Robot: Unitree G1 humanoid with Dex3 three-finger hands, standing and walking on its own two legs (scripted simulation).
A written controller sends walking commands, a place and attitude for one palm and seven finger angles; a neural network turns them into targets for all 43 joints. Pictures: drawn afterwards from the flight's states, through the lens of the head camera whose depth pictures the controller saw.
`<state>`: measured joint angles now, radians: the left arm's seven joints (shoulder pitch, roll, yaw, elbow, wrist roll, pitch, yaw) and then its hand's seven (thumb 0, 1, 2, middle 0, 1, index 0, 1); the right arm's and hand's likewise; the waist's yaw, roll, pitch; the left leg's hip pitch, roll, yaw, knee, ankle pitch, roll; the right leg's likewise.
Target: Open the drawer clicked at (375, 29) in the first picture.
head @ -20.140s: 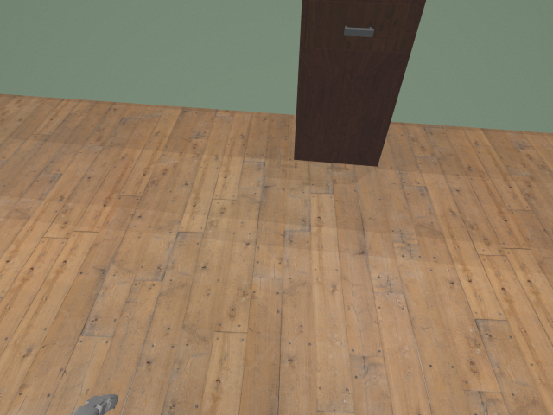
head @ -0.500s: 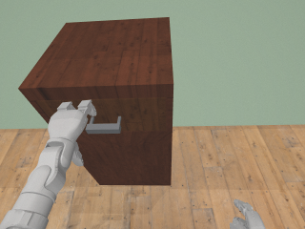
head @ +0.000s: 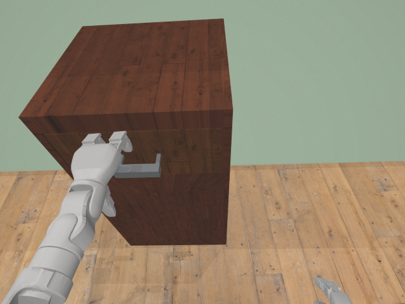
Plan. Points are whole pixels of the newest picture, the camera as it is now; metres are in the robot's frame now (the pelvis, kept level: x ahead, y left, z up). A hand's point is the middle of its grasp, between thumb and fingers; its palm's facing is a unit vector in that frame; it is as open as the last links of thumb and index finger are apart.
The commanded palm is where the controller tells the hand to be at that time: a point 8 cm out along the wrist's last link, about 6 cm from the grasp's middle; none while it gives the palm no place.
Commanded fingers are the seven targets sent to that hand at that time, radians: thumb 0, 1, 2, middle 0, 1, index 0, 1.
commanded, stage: move the hooked fingers above the handle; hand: left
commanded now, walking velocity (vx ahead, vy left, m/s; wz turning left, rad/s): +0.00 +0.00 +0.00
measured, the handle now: (138, 164) +0.44 +0.22 -0.03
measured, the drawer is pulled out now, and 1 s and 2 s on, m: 0.00 0.00 0.00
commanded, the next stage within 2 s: lower the fingers behind the handle in 1.44 s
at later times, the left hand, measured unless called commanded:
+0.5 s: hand (121, 170) +0.38 +0.22 +0.03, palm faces -0.04 -0.04 -1.00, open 13.8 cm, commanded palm +0.36 +0.23 +0.09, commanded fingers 0.00 -0.50 0.30 -0.30 -1.20 -0.30 -1.20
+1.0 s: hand (118, 167) +0.39 +0.23 +0.03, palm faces -0.03 -0.03 -1.00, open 13.8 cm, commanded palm +0.37 +0.24 +0.08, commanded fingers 0.00 -0.50 0.30 -0.30 -1.20 -0.30 -1.20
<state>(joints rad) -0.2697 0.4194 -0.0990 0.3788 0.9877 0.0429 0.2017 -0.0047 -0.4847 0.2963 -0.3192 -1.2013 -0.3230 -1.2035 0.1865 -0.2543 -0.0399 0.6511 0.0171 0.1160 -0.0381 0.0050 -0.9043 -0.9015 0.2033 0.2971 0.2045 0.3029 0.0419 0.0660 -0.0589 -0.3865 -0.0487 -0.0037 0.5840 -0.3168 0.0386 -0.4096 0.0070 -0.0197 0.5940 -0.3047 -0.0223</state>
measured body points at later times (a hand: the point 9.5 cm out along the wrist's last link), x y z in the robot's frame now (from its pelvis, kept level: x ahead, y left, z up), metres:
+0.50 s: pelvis +0.00 -0.01 +0.00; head +0.04 -0.03 +0.44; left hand +0.37 +0.22 +0.08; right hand +0.12 -0.26 -0.14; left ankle -0.02 +0.10 -0.73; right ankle -0.01 -0.11 -0.73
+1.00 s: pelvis +0.00 -0.01 +0.00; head +0.05 -0.03 +0.44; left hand +0.38 +0.23 +0.08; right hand +0.10 -0.27 -0.14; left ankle -0.02 +0.10 -0.73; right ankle -0.01 -0.11 -0.73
